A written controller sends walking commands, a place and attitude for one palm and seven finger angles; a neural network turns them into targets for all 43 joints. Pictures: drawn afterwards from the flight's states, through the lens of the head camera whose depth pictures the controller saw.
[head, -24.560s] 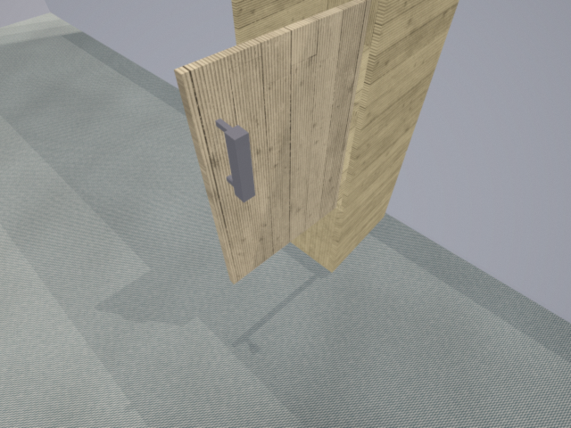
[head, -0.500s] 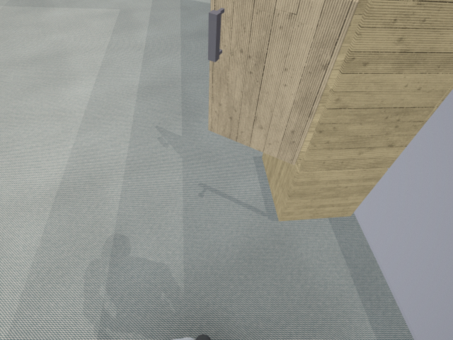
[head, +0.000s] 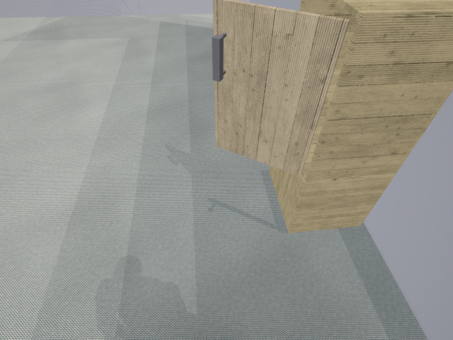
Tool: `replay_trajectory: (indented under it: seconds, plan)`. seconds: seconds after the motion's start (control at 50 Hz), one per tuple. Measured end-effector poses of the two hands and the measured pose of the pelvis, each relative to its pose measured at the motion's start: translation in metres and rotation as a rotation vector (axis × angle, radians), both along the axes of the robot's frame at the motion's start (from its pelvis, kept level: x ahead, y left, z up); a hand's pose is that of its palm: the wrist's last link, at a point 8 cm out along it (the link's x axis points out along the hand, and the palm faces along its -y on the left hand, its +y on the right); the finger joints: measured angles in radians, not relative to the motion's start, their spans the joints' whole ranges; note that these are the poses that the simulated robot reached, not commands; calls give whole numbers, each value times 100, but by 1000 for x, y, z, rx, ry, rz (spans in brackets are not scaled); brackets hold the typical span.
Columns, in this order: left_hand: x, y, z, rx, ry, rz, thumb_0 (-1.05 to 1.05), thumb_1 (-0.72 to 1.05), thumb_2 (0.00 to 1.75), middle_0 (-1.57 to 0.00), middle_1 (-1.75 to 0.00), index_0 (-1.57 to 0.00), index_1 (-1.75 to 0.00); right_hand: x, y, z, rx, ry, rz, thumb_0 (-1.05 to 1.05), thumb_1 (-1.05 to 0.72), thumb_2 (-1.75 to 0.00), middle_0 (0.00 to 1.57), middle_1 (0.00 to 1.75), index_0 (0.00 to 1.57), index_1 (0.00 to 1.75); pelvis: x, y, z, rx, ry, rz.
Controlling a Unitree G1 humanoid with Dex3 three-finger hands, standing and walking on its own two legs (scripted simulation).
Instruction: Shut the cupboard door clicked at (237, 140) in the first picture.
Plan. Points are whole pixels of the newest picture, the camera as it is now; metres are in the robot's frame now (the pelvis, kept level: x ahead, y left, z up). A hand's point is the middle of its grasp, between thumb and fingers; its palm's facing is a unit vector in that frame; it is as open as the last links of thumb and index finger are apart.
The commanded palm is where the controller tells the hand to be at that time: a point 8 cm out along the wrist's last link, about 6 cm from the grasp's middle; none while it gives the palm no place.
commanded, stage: let the arm hang, fingers relaxed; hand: left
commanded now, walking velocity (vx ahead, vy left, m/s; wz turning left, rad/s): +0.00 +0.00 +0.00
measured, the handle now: (220, 57) +0.94 +0.07 +0.08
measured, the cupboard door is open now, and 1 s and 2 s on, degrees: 56 56 56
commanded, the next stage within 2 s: look to check the result in 0.26 s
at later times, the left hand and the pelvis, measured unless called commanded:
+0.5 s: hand out of the picture -0.05 +0.17 -0.18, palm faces +0.01 -0.98 -0.18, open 7.4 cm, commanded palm none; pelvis +0.00 +0.00 +0.00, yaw -1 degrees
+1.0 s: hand out of the picture +0.05 +0.20 -0.17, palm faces -0.02 -0.97 -0.26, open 7.4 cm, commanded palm none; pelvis +0.01 -0.01 +0.00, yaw -1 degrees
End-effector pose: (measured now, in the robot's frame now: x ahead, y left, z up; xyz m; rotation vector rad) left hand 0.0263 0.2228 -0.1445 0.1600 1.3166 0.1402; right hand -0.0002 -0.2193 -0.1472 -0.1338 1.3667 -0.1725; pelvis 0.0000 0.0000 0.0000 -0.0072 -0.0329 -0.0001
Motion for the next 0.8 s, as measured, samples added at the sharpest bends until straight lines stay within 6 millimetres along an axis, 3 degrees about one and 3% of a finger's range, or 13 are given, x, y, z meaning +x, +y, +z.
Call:
replay_trajectory:
  seconds: [0.14,0.32,0.48,0.62,0.8]
  plan:
    - [-3,2,-1,-2,-1,-2,0,93,90,-20,-30,-19,-29,-21,3,1,6,32,-21,1,-92,-90,20,30,20,30,-3,0,0,2,4,-1]
    - [-51,-1,-4,-12,127,30,0,92,90,-20,-30,-19,-29,-39,0,2,0,91,-29,1,-91,-90,20,30,20,30,-5,0,0,-1,6,-2]
    - [-79,-4,-3,-17,207,44,0,91,90,-20,-30,-19,-29,-31,-6,3,-16,80,-25,1,-90,-90,20,30,20,30,-4,0,0,-2,5,-10]
    - [-70,-1,-2,-8,192,36,0,91,90,-20,-30,-20,-29,-12,-14,4,-30,41,-12,1,-90,-90,20,30,20,30,-2,-1,0,-1,7,-12]
    - [-28,9,1,25,102,6,0,91,90,-20,-30,-20,-29,13,-26,6,-45,-9,5,1,-90,-90,20,30,20,30,3,-4,1,1,8,-13]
